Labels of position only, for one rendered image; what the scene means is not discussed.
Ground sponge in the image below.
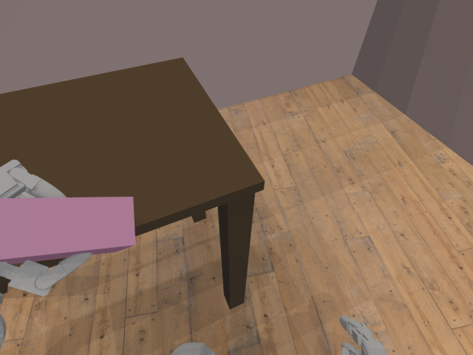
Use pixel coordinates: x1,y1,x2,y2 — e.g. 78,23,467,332
0,197,135,264

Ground table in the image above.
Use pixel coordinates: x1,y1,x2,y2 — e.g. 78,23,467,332
0,58,265,309

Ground right robot hand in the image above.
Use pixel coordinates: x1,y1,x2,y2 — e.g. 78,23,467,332
340,315,388,355

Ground left robot hand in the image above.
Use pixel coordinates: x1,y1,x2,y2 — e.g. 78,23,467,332
0,160,92,297

